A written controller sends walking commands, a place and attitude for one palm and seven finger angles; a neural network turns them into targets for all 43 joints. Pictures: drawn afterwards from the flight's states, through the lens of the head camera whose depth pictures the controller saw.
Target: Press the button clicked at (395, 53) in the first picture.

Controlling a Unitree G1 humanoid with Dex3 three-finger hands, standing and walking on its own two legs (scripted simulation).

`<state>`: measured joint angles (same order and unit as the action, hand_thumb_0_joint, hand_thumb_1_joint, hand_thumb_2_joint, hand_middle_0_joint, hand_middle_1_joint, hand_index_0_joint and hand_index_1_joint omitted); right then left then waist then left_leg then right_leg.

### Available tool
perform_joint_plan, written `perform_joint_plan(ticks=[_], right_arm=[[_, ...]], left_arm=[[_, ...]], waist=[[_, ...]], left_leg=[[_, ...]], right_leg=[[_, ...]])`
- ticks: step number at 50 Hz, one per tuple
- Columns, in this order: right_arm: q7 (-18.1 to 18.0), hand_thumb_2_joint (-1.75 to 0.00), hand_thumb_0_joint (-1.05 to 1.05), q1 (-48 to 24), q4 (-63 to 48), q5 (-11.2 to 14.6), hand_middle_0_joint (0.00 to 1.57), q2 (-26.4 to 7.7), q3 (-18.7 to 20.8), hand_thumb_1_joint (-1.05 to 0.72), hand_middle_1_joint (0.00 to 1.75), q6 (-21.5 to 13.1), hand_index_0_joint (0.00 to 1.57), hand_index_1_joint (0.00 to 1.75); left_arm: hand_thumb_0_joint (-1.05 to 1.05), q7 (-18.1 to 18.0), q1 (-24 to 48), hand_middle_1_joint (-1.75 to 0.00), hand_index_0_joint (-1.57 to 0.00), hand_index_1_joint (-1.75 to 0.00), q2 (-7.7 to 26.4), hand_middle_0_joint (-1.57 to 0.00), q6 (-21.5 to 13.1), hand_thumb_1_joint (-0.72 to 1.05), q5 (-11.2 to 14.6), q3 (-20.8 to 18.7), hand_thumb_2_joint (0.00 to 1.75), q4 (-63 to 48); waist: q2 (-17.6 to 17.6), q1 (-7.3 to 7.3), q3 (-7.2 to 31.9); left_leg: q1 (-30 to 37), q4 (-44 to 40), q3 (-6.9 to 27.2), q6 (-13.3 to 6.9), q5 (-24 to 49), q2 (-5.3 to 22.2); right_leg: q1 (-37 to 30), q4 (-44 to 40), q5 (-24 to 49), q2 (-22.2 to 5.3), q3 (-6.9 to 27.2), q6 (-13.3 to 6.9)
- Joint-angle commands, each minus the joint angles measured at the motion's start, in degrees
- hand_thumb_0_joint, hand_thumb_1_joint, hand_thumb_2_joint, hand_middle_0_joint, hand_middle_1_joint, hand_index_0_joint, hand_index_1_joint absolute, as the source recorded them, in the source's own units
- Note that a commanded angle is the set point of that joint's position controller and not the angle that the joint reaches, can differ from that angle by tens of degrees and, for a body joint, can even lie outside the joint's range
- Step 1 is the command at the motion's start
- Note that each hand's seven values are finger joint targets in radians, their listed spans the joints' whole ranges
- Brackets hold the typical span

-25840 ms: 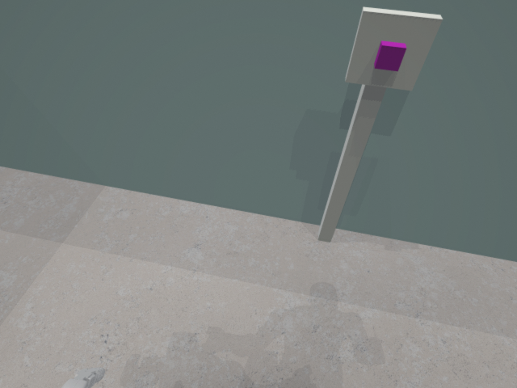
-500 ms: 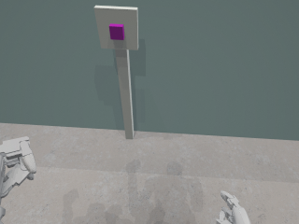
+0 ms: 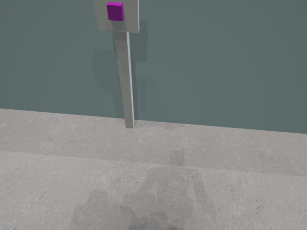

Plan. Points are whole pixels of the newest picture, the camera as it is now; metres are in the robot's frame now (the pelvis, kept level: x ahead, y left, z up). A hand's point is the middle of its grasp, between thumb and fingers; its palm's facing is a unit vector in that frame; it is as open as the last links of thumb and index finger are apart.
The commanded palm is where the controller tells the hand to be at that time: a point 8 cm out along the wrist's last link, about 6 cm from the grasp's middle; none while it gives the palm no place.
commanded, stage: let the arm hang, fingers relaxed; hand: left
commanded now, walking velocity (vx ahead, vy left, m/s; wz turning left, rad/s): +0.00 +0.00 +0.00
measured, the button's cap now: (115, 11) +0.87 +0.20 +0.14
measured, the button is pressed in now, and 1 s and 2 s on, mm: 0 0 0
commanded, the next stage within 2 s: stand and wait in 0.72 s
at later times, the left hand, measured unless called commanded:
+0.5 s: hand out of the picture +0.10 +0.23 -0.14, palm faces +0.00 -0.94 -0.34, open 7.3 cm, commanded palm none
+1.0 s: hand out of the picture +0.12 +0.22 -0.14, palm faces -0.02 -0.94 -0.34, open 7.4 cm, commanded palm none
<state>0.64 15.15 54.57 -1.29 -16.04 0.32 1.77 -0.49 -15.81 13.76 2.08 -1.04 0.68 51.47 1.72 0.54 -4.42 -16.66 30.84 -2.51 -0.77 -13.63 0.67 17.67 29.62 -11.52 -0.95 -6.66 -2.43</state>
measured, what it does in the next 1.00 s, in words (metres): stands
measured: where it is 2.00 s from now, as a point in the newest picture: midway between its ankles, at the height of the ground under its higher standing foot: outside the picture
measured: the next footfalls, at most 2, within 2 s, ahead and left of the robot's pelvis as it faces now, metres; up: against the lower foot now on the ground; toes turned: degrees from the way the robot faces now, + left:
none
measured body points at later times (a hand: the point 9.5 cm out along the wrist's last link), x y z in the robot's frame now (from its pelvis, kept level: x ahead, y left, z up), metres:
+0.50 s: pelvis +0.02 -0.01 +0.01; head +0.02 -0.03 +0.46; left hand +0.10 +0.28 -0.11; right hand +0.06 -0.26 -0.15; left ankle +0.03 +0.11 -0.73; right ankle +0.05 -0.10 -0.73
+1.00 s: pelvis +0.05 -0.02 +0.02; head +0.07 -0.03 +0.46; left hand +0.12 +0.27 -0.12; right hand +0.10 -0.31 -0.13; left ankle +0.03 +0.11 -0.73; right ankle +0.05 -0.10 -0.73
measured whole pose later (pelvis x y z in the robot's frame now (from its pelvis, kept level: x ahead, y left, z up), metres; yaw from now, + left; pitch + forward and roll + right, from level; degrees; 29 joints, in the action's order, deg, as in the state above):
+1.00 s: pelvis +0.05 -0.02 +0.02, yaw -1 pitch -1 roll +0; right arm -0.5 8.0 63.9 -0.8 -18.6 0.7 0.5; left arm -0.4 -6.1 17.5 -1.1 -0.5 -0.8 66.0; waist -1.7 0.3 -3.1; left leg -5.8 17.8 -2.6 1.1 -10.9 1.9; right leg 7.5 17.5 -9.3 1.3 -6.5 -3.2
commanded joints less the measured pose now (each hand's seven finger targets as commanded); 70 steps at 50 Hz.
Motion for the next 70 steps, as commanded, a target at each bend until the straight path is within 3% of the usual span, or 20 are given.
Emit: perform_joint_plan(ticks=[1,2,6,11,19,40,70], right_arm=[[-0.93,-0.9,0.0,-1.9,-2.01,0.01,0.2,-7.49,1.9,-0.9,0.3,-1.7,0.2,0.3],[-1.0,-0.9,0.0,-1.33,-0.98,0.06,0.2,-7.49,1.91,-0.9,0.3,-1.68,0.2,0.3],[-1.22,-0.9,0.0,1.27,2.15,0.26,0.2,-7.42,2.05,-0.9,0.3,-1.52,0.2,0.3],[-1.46,-0.9,0.0,1.49,4.76,0.3,0.2,-7.86,1.98,-0.9,0.3,-1.84,0.2,0.3],[-1.37,-0.9,0.0,-1.1,6.43,0.25,0.2,-8.26,1.96,-0.9,0.3,-1.91,0.2,0.3],[-1.72,-0.9,0.0,-6.85,6.61,0.36,0.2,-11.29,1.93,-0.9,0.3,-2.44,0.2,0.3],[-1.84,-0.9,0.0,-8.31,6.51,0.45,0.2,-13.04,1.86,-0.9,0.3,-2.42,0.2,0.3]], left_arm=[[0.0,-0.18,2.67,-0.7,-0.57,-0.7,12.18,-0.57,-2.84,0.9,0.04,-3.63,0.9,-0.23],[0.0,-0.17,2.95,-0.66,-0.53,-0.66,12.31,-0.53,-2.87,0.9,0.13,-3.48,0.9,1.18],[0.0,-0.23,4.05,-0.5,-0.38,-0.5,12.41,-0.38,-3.08,0.9,0.27,-3.4,0.9,5.27],[0.0,-0.42,5.62,-0.3,-0.2,-0.3,12.66,-0.2,-3.21,0.9,0.45,-3.34,0.9,8.47],[0.0,-0.59,7.85,-0.3,-0.2,-0.3,13.34,-0.2,-3.36,0.9,0.34,-3.47,0.9,10.25],[0.0,-0.61,11.66,-0.3,-0.2,-0.3,14.98,-0.2,-4.33,0.9,0.38,-3.86,0.9,10.63],[0.0,-0.75,12.67,-0.3,-0.2,-0.3,16.53,-0.2,-4.49,0.9,0.46,-3.81,0.9,10.5]], waist=[[-9.07,-0.44,5.88],[-9.25,-0.42,5.71],[-2.75,-0.07,4.18],[-2.47,-0.21,2.61],[-0.65,-0.37,1.13],[-2.72,0.02,5.81],[-2.08,0.08,6.69]], left_leg=[[-0.15,-9.15,6.96,-1.58,-5.27,4.68],[-0.02,-9.62,6.94,-1.5,-5.28,4.78],[2.14,-9.34,6.09,-1.39,-2.92,4.77],[2.88,-11.61,6.41,-1.4,0.44,5.92],[4.32,-13.34,5.98,-1.32,1.95,5.93],[9.73,-14.93,5.65,-0.29,10.03,6.94],[12.8,-15.83,4.65,0.01,12.59,7.64]], right_leg=[[-5.17,-11.27,-10.59,-6.8,11.45,-2.65],[-5.49,-11.58,-10.59,-6.86,11.4,-2.69],[-4.85,-14.22,-11.19,-7.52,11.01,-2.7],[-5.96,-13.86,-7.13,-6.89,9.62,-2.16],[-6.41,-14.91,-5.59,-6.9,9.66,-1.49],[-12.16,-14.67,10.18,-7.49,9.37,-0.71],[-13.94,-15.17,15.85,-7.36,9.78,-0.4]])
